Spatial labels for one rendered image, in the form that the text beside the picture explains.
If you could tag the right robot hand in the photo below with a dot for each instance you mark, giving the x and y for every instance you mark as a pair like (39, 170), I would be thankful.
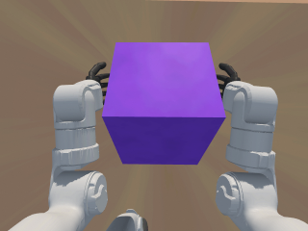
(231, 72)

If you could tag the left robot forearm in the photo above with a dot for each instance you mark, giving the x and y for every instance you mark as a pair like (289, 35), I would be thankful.
(74, 108)

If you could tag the carton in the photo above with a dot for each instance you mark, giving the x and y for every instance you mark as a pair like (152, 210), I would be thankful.
(163, 104)

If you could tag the robot left shin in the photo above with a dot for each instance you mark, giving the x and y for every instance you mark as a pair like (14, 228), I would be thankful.
(131, 211)

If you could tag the left robot thigh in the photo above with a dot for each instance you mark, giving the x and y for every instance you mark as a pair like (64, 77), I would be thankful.
(126, 222)

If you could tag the left robot hand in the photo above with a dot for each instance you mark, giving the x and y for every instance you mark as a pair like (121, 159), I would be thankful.
(99, 77)

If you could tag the left robot upper arm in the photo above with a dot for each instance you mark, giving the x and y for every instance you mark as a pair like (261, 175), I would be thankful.
(75, 198)

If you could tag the right robot forearm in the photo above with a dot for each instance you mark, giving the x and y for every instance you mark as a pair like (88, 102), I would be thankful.
(253, 114)

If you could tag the right robot upper arm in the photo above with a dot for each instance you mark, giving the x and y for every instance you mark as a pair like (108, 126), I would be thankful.
(250, 200)

